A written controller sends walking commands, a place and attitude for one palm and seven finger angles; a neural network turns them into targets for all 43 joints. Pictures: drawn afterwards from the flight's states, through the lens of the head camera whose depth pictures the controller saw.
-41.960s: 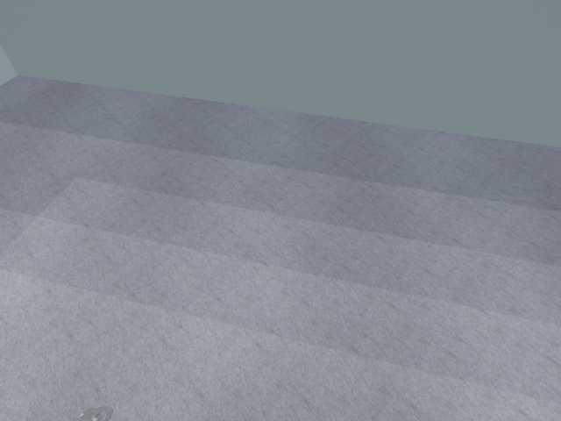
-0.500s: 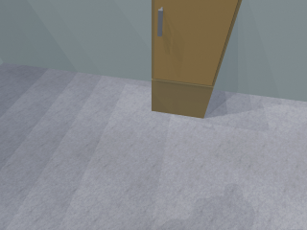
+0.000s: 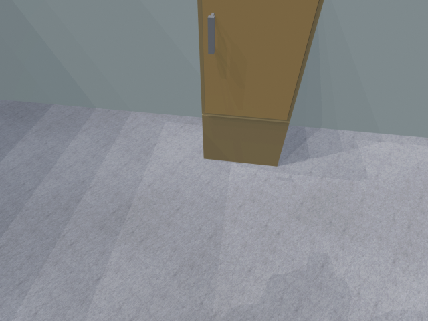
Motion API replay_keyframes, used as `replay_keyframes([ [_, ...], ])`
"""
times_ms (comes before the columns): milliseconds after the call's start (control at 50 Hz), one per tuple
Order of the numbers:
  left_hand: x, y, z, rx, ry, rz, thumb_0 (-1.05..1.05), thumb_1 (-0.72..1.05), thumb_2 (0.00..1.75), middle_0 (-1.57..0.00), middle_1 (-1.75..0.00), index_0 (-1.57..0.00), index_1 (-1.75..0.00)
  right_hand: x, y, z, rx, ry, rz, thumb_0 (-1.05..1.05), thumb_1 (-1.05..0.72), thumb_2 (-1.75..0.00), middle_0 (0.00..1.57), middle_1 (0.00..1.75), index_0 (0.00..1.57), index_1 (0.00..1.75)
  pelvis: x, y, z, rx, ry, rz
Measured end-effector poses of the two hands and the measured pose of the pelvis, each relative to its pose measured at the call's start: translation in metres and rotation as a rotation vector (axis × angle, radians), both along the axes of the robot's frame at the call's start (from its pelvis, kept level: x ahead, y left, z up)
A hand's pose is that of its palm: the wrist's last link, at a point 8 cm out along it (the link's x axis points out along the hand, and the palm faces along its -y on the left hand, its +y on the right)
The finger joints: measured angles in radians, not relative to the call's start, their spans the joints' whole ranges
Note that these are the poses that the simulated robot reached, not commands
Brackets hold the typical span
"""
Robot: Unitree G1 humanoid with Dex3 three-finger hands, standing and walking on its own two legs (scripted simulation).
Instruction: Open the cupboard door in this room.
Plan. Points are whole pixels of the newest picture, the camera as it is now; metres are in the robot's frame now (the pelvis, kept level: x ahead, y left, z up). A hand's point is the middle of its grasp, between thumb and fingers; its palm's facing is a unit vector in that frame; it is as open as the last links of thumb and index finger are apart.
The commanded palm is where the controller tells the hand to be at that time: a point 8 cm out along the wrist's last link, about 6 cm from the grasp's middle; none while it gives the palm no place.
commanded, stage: walk to a spot facing it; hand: left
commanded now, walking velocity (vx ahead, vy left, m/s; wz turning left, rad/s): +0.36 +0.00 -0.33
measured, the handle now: (212, 33) +1.13 +0.08 +0.05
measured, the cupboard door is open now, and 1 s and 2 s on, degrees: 0 0 0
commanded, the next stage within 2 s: take the last steps up to it in 0.38 s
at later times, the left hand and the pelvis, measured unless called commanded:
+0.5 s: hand out of the picture +0.14 +0.11 -0.17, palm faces +0.01 -0.99 -0.14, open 7.4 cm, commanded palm none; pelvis +0.17 -0.04 +0.00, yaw -4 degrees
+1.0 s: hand (174, 199) +0.46 +0.15 -0.16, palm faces -0.11 -0.97 -0.20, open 7.4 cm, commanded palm none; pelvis +0.36 -0.03 +0.01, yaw -6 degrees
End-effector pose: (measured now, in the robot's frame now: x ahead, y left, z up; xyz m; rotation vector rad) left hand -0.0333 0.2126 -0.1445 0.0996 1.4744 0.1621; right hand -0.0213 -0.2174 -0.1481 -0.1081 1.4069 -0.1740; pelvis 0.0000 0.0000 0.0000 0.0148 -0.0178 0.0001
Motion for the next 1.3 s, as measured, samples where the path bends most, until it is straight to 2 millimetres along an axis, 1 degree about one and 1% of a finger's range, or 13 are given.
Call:
replay_keyframes([
  [140,0.070,-0.011,0.002,0.036,-0.045,-0.056,0.02,0.92,0.90,-0.20,-0.30,-0.20,-0.30,-0.013,-0.016,-0.015,0.042,0.129,-0.071,0.00,-0.91,-0.90,0.20,0.30,0.20,0.30,0.042,-0.023,-0.011,0.000,0.003,-0.049],
  [180,0.089,-0.015,-0.005,0.058,-0.089,-0.055,0.02,0.92,0.90,-0.20,-0.30,-0.20,-0.30,-0.007,-0.026,-0.022,0.053,0.167,-0.077,0.00,-0.91,-0.90,0.20,0.30,0.20,0.30,0.055,-0.034,-0.019,-0.004,0.001,-0.053],
  [220,0.101,-0.019,-0.005,0.069,-0.111,-0.038,0.01,0.92,0.90,-0.20,-0.30,-0.20,-0.30,0.011,-0.036,-0.021,0.050,0.174,-0.074,0.01,-0.91,-0.90,0.20,0.30,0.20,0.30,0.066,-0.042,-0.019,-0.009,-0.001,-0.061],
  [320,0.117,-0.035,0.004,0.052,-0.056,-0.051,0.01,0.92,0.90,-0.20,-0.30,-0.19,-0.30,0.101,-0.061,-0.005,0.006,0.011,-0.054,0.01,-0.91,-0.90,0.19,0.30,0.20,0.30,0.097,-0.050,-0.004,-0.013,0.015,-0.082],
  [420,0.140,-0.049,0.009,0.005,-0.021,-0.060,0.01,0.91,0.90,-0.20,-0.30,-0.20,-0.30,0.199,-0.069,0.012,-0.015,-0.159,-0.028,0.01,-0.92,-0.90,0.19,0.30,0.20,0.30,0.136,-0.049,0.005,-0.018,0.028,-0.083],
  [560,0.189,-0.045,-0.005,-0.036,-0.002,-0.008,0.01,0.91,0.90,-0.20,-0.30,-0.20,-0.30,0.319,-0.045,0.019,-0.015,-0.264,0.069,0.00,-0.92,-0.90,0.19,0.30,0.19,0.30,0.201,-0.034,-0.001,-0.035,0.020,-0.057],
  [640,0.223,-0.029,-0.025,-0.051,0.031,-0.004,0.01,0.91,0.90,-0.20,-0.30,-0.20,-0.30,0.367,-0.025,0.009,-0.033,-0.316,0.086,0.00,-0.91,-0.90,0.19,0.30,0.20,0.30,0.242,-0.018,-0.018,-0.041,0.012,-0.059],
  [720,0.279,-0.010,-0.022,-0.033,-0.005,-0.056,0.01,0.91,0.90,-0.20,-0.30,-0.20,-0.30,0.367,-0.015,0.010,-0.032,-0.275,0.031,0.00,-0.91,-0.90,0.20,0.30,0.20,0.30,0.268,-0.011,-0.013,-0.027,0.004,-0.085],
  [880,0.415,0.006,0.007,0.011,-0.198,-0.144,0.01,0.91,0.90,-0.20,-0.29,-0.19,-0.30,0.331,-0.038,0.023,-0.089,-0.108,-0.085,-0.02,-0.95,-0.90,0.20,0.30,0.20,0.30,0.319,-0.011,0.006,-0.020,0.021,-0.099],
  [1000,0.495,-0.016,0.017,0.021,-0.270,-0.214,0.01,0.91,0.90,-0.20,-0.29,-0.19,-0.30,0.309,-0.043,0.017,-0.043,0.038,-0.156,-0.01,-0.93,-0.90,0.20,0.30,0.20,0.30,0.357,-0.030,0.007,-0.008,0.023,-0.107],
  [1100,0.549,-0.051,0.011,0.029,-0.318,-0.261,0.01,0.91,0.90,-0.20,-0.29,-0.19,-0.30,0.312,-0.052,-0.001,0.017,0.119,-0.204,0.00,-0.92,-0.90,0.20,0.30,0.20,0.30,0.394,-0.060,-0.007,0.006,0.019,-0.115],
  [1180,0.556,-0.071,0.010,0.022,-0.318,-0.217,0.01,0.91,0.90,-0.20,-0.30,-0.19,-0.30,0.349,-0.064,-0.006,0.040,0.130,-0.178,0.01,-0.92,-0.90,0.20,0.30,0.20,0.30,0.417,-0.072,-0.006,-0.015,0.007,-0.104],
  [1300,0.539,-0.062,0.012,0.056,-0.212,-0.130,-0.01,0.95,0.90,-0.20,-0.30,-0.20,-0.30,0.456,-0.083,0.004,0.016,-0.028,-0.099,0.01,-0.92,-0.90,0.19,0.30,0.20,0.30,0.453,-0.079,0.003,-0.024,0.019,-0.087],
])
